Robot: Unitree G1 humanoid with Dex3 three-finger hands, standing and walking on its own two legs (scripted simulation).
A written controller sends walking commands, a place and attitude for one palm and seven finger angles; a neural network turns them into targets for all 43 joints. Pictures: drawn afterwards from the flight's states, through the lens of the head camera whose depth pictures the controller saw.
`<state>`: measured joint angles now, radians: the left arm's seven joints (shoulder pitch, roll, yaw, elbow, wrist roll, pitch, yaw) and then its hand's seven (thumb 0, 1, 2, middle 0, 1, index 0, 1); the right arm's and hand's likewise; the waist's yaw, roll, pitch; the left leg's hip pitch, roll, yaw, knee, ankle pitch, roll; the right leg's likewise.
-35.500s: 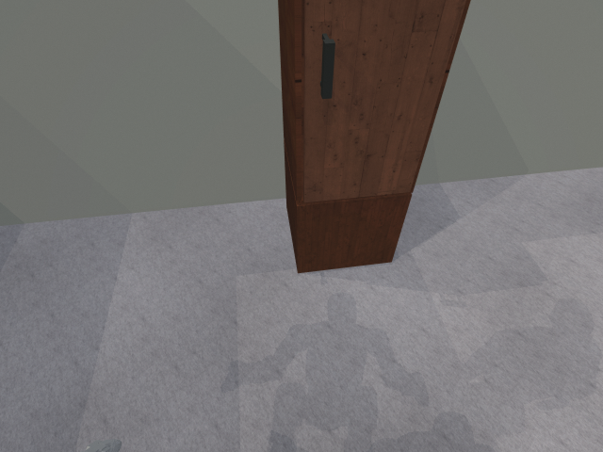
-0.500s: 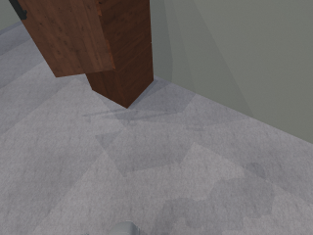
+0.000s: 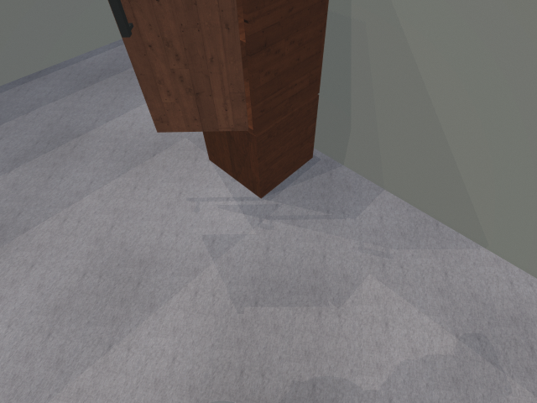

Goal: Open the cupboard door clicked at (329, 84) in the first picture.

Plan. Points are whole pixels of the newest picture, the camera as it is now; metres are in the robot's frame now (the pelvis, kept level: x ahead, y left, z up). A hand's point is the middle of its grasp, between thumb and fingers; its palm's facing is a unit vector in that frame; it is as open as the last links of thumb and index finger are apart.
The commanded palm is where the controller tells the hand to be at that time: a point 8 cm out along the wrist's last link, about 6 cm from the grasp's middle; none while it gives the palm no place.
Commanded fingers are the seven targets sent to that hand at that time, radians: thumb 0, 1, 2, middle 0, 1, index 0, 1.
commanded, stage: take the last steps up to it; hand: left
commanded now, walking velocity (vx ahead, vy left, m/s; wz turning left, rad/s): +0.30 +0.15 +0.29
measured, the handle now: (121, 9) +1.04 +0.48 +0.12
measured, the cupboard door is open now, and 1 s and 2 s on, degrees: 44 44 44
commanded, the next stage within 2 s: come to a stop and stand still in 1.20 s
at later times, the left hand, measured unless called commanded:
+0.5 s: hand out of the picture +0.06 +0.28 -0.18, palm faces +0.18 -0.96 -0.19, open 7.4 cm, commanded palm none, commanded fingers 0.00 0.90 0.90 -0.20 -0.30 -0.20 -0.30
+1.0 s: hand (146, 263) +0.40 +0.30 -0.15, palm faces +0.15 -0.97 -0.20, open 7.2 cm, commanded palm none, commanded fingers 0.00 0.90 0.90 -0.20 -0.30 -0.20 -0.30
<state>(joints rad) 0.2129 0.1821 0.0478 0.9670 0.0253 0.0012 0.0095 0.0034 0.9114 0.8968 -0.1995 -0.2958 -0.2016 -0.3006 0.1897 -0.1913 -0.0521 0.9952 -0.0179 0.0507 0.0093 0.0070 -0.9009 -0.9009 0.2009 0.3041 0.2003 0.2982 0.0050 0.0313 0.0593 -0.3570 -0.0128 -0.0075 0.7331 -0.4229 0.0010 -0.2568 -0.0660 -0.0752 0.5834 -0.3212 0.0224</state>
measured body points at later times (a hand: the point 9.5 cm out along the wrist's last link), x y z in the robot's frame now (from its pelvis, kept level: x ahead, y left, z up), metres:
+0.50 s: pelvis +0.12 +0.10 +0.00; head +0.16 +0.12 +0.45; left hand +0.05 +0.33 -0.16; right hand +0.23 -0.12 -0.14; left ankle +0.13 +0.19 -0.73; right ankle +0.06 -0.05 -0.64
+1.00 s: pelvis +0.32 +0.12 +0.01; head +0.36 +0.11 +0.46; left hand +0.39 +0.35 -0.13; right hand +0.29 -0.10 -0.16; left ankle +0.24 +0.23 -0.65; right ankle +0.34 +0.03 -0.73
